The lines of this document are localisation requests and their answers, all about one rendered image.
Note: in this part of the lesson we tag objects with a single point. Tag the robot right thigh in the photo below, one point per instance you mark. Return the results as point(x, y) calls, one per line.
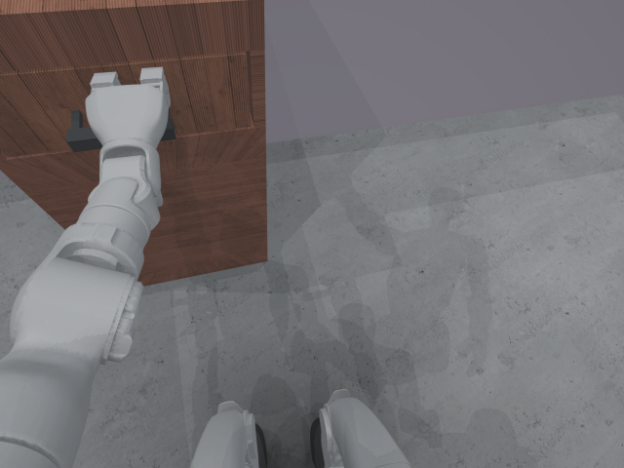
point(349, 427)

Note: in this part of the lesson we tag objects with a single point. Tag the robot left hand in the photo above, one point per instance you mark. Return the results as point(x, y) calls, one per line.
point(116, 111)

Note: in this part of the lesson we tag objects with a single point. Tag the cabinet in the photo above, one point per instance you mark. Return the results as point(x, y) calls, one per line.
point(213, 184)

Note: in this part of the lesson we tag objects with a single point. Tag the robot thigh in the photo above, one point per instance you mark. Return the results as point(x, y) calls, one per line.
point(349, 427)
point(228, 441)

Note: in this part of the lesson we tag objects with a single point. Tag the robot left thigh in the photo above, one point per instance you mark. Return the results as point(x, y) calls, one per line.
point(228, 441)

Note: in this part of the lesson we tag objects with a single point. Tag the drawer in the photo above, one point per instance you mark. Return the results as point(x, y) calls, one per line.
point(208, 93)

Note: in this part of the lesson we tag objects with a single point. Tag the left robot forearm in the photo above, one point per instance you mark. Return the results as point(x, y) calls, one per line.
point(115, 226)

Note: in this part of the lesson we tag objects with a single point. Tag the handle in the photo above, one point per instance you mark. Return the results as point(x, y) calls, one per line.
point(83, 139)

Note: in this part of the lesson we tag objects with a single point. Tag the left robot upper arm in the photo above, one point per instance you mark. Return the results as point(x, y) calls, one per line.
point(77, 317)

